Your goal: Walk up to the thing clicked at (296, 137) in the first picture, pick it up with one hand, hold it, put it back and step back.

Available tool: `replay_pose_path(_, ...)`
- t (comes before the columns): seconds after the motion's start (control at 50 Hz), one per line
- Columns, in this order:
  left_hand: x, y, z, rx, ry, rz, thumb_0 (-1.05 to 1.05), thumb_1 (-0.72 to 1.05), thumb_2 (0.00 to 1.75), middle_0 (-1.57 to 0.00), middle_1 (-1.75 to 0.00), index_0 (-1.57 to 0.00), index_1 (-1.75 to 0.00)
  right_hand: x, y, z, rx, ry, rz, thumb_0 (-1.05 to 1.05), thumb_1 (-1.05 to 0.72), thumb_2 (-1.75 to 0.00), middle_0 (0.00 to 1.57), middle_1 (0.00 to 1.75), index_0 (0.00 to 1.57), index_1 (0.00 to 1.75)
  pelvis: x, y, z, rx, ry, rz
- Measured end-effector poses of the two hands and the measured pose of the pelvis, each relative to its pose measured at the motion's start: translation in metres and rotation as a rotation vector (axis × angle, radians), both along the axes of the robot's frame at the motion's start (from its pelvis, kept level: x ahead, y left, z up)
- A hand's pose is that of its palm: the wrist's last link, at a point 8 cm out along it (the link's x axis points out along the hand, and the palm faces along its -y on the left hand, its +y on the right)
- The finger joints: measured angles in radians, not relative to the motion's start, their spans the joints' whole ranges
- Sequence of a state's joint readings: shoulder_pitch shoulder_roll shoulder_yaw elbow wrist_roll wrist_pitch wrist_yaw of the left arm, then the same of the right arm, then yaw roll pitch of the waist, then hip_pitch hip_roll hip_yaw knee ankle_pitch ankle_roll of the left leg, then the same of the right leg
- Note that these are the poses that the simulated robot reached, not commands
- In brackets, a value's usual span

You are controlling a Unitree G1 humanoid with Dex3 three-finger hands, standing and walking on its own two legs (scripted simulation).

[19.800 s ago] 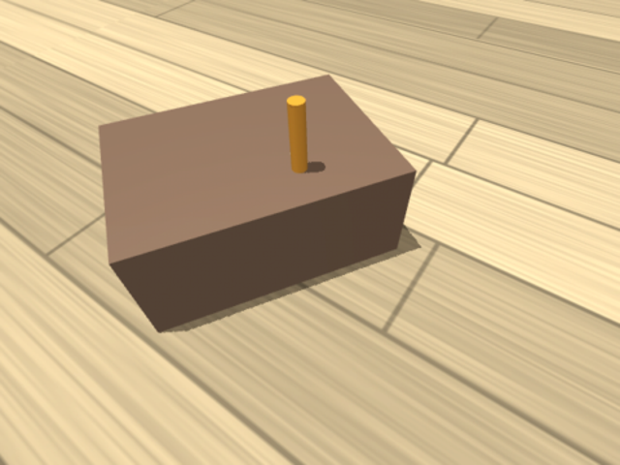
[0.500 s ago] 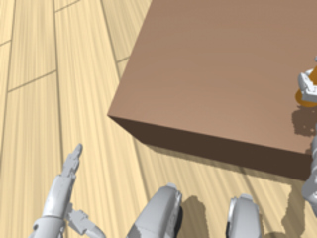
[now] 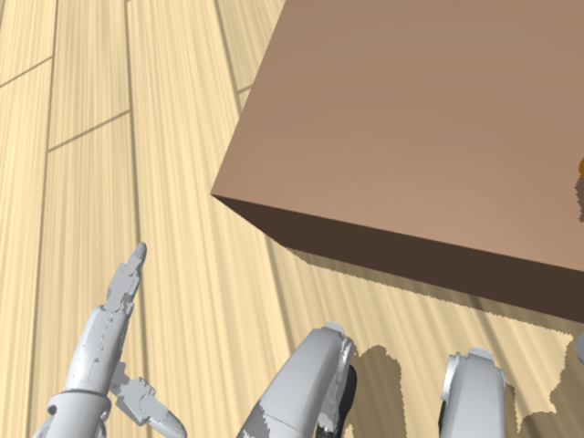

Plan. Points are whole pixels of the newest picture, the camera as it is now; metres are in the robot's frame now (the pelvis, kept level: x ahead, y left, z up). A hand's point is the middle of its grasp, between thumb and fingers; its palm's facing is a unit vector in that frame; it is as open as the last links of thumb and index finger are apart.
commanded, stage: lower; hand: right
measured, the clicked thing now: out of the picture +0.52 -0.26 -0.01
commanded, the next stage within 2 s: loosen in 0.68 s
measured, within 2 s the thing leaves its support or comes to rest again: neither
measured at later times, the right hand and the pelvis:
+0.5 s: hand out of the picture +0.53 -0.25 -0.09, palm faces +0.32 +0.95 +0.00, open 7.6 cm; pelvis -0.01 +0.00 -0.03, yaw +1 degrees
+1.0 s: hand out of the picture +0.54 -0.26 -0.10, palm faces +0.31 +0.95 +0.00, open 7.5 cm; pelvis -0.02 +0.00 -0.05, yaw +2 degrees
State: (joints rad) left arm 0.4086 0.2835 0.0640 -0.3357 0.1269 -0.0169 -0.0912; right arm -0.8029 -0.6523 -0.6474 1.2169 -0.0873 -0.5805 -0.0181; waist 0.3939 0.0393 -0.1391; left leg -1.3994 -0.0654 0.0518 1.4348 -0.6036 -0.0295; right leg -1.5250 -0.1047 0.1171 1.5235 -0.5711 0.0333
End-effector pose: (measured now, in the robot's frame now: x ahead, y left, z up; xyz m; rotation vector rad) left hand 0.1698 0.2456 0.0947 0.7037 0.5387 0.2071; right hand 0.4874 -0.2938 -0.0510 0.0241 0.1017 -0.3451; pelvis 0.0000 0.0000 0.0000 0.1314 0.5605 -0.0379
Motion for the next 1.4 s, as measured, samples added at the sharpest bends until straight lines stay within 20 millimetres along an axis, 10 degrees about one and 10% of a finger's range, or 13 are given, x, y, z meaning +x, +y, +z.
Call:
replay_pose_path(0.86,-0.012,0.001,0.017,0.17,-0.088,-0.065,-0.01,-0.57,0.08,-0.07,-0.04,-0.05,-0.06,0.013,-0.003,-0.046,-0.008,-0.027,0.023,-0.01,0.15,-1.19,0.83,1.13,0.88,1.14,-0.018,0.005,-0.043,0.015,0.032,0.02)
replay_pose_path(1.4,-0.015,0.0,0.016,0.164,-0.09,-0.065,-0.01,-0.56,0.08,-0.07,-0.05,-0.06,-0.06,0.016,-0.005,-0.044,-0.013,-0.023,0.026,0.0,0.18,-0.33,0.8,0.55,0.8,0.55,-0.019,0.003,-0.049,0.012,0.032,0.021)
